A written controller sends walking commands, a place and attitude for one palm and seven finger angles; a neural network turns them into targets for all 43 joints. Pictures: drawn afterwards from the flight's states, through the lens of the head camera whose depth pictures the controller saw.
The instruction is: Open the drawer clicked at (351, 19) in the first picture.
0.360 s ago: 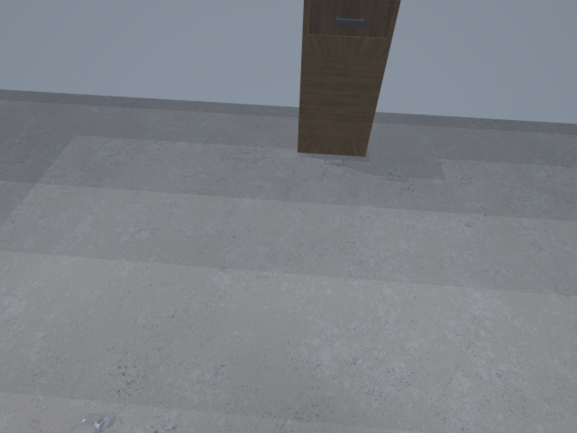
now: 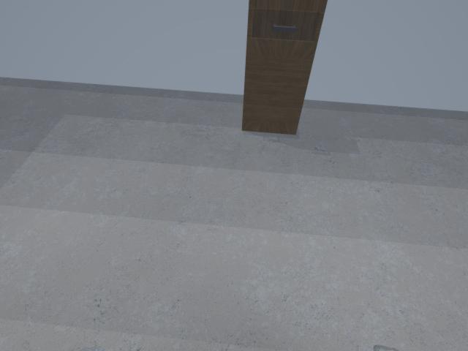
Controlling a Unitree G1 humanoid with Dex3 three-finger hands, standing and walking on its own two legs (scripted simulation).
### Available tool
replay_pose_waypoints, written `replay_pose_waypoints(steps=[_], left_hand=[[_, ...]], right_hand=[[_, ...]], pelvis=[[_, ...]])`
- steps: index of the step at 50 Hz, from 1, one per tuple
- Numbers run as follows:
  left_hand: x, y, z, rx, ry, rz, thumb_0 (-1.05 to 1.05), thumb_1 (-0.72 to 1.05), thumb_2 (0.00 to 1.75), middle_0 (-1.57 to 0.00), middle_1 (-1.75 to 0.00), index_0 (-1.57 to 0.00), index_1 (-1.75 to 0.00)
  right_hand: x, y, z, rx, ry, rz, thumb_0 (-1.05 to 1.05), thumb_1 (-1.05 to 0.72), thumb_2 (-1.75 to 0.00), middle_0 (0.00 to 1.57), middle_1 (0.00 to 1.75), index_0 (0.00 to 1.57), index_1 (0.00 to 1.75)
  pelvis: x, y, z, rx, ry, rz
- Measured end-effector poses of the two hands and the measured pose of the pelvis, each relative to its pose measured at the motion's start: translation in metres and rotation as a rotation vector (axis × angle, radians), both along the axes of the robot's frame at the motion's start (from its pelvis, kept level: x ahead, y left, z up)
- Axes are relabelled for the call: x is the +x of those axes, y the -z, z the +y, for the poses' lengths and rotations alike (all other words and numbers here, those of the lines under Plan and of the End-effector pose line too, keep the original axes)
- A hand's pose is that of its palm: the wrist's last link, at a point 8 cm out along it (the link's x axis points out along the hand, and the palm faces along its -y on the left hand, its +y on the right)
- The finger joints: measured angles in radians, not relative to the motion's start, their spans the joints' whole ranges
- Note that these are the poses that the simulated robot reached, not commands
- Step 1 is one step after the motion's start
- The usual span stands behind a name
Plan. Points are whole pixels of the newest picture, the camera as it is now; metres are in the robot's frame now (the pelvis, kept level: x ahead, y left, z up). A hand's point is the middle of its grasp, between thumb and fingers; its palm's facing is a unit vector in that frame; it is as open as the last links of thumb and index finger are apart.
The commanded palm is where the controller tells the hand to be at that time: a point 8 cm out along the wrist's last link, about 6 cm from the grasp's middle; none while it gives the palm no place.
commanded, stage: stand and wait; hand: left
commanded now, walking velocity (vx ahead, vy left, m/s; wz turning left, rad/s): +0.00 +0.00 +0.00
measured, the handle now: (284, 27) +1.60 -0.16 -0.06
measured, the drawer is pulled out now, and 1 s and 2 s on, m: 0.00 0.00 0.00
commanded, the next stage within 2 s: look at it before walking up in 0.48 s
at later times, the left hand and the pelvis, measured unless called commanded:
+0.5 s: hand out of the picture +0.06 +0.24 -0.15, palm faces -0.04 -0.94 -0.34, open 7.4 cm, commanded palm none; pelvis -0.02 -0.01 +0.00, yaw +0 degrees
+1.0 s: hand out of the picture +0.07 +0.24 -0.15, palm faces -0.04 -0.94 -0.33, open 7.4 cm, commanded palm none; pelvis -0.01 -0.01 +0.00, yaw +0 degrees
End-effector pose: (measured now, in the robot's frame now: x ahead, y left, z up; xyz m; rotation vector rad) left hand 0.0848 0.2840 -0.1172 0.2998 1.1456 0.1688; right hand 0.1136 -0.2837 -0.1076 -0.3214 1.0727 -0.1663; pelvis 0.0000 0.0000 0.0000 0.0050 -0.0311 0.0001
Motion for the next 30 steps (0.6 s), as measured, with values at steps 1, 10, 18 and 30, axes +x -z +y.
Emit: replay_pose_waypoints(steps=[1,10,18,30], left_hand=[[-0.003,0.0,0.0,0.001,-0.003,0.008,0.0,0.91,0.9,-0.21,-0.3,-0.2,-0.3],[-0.028,0.001,0.004,0.02,-0.019,0.072,0.01,0.91,0.9,-0.2,-0.3,-0.2,-0.3],[-0.033,-0.001,0.004,0.027,-0.016,0.081,0.01,0.91,0.9,-0.2,-0.3,-0.2,-0.3],[-0.024,-0.002,-0.003,0.017,0.003,0.056,0.0,0.91,0.9,-0.2,-0.3,-0.2,-0.3]], right_hand=[[-0.004,0.001,-0.002,-0.002,0.003,0.011,0.01,-0.91,-0.89,0.2,0.3,0.21,0.3],[-0.042,0.007,-0.014,-0.011,0.037,0.106,0.01,-0.91,-0.89,0.2,0.3,0.21,0.3],[-0.061,0.01,-0.018,-0.008,0.054,0.148,0.01,-0.91,-0.89,0.2,0.3,0.21,0.3],[-0.062,0.01,-0.017,0.002,0.057,0.135,0.01,-0.91,-0.89,0.2,0.3,0.21,0.3]], pelvis=[[-0.001,0.0,-0.001,0.0,0.0,-0.001],[-0.007,-0.002,-0.005,-0.001,0.0,-0.004],[-0.012,-0.003,-0.007,-0.001,0.001,-0.005],[-0.016,-0.004,-0.009,0.0,0.006,-0.001]])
